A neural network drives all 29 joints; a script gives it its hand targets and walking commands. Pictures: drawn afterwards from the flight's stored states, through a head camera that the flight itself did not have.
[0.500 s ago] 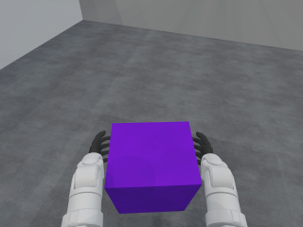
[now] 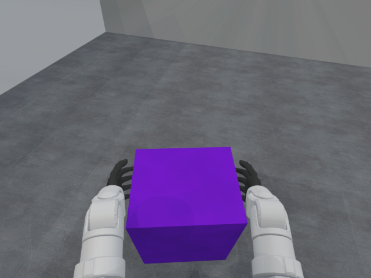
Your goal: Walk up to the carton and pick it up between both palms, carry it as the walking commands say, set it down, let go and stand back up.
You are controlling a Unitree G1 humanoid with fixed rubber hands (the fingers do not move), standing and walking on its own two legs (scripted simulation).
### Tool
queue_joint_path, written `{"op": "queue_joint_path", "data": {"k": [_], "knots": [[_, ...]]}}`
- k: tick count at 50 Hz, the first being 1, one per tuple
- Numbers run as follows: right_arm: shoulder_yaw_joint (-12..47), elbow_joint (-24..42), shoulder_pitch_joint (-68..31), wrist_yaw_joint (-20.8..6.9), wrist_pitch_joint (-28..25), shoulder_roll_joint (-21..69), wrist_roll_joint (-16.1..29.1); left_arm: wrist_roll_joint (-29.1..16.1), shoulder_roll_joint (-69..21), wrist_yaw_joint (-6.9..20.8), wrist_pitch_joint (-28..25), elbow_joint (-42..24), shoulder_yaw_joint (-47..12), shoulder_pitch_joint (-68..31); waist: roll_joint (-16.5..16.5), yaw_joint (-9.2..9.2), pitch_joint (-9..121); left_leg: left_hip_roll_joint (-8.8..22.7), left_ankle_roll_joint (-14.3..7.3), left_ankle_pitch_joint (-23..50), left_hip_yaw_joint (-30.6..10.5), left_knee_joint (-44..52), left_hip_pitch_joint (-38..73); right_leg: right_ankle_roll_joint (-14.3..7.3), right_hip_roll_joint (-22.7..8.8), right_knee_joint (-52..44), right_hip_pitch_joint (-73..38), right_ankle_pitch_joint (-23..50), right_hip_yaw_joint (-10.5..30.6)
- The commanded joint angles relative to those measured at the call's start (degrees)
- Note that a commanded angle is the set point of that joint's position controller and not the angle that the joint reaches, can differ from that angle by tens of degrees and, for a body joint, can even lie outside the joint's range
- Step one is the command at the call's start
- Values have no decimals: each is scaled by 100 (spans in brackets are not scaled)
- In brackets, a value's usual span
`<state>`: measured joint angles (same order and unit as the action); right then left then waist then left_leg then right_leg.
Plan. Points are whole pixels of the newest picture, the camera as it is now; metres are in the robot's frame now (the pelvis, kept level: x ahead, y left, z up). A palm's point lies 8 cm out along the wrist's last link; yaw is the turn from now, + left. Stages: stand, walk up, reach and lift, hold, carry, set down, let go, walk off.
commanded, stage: reach and lift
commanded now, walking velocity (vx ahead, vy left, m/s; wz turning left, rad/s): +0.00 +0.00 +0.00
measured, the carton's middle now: (184, 209) +0.29 +0.00 -0.02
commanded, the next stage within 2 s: hold in 0.70 s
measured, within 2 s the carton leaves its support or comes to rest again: neither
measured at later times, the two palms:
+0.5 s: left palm (114, 194) +0.29 +0.15 +0.05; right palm (252, 194) +0.29 -0.15 +0.05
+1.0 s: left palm (112, 196) +0.29 +0.15 +0.05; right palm (252, 195) +0.28 -0.15 +0.05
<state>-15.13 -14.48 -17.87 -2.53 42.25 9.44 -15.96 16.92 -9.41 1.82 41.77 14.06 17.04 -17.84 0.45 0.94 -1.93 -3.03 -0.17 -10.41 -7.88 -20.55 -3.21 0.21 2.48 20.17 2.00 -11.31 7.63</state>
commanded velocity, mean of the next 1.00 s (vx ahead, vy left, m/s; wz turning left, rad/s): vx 0.00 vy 0.00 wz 0.00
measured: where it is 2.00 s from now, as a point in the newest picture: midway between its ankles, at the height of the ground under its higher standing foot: outside the picture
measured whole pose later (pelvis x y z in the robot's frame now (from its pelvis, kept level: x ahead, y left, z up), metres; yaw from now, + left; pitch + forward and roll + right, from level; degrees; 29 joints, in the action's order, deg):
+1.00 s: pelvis +0.00 +0.00 +0.00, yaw +0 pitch -8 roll +0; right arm -14.2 -13.9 -16.0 -2.5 43.2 8.9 -15.7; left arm 16.8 -9.1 1.4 43.1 14.0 15.2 -16.7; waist 0.4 0.2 -1.2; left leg -3.1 -0.3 -10.5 -7.6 -21.0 -2.3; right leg 0.2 2.3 20.6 1.0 -11.5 6.8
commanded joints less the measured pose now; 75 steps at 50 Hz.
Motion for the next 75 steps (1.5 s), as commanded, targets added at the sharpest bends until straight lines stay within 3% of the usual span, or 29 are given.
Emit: {"op": "queue_joint_path", "data": {"k": [1,21,46,75], "knots": [[3010,15,-2714,-1051,-129,4978,1168,-1347,-4910,1203,-50,-22,-3242,-2727,-62,-23,1260,-198,94,793,318,261,408,37,217,-309,-29,770,-354],[3153,356,-2185,-1017,-60,4875,1240,-1420,-4819,1148,31,-290,-3381,-2191,-46,-71,1224,-224,95,1225,282,276,538,51,235,-322,-154,1187,-330],[3021,123,-2519,-1085,-31,4935,1277,-1395,-4914,1221,45,-8,-3264,-2526,-39,-64,1017,-196,33,366,297,295,324,11,192,-354,70,344,-380],[3192,470,-2154,-1047,-27,4801,1362,-1465,-4860,1139,86,-333,-3393,-2080,-40,-71,1144,-193,65,1061,263,261,543,22,199,-311,-2,916,-315]]}}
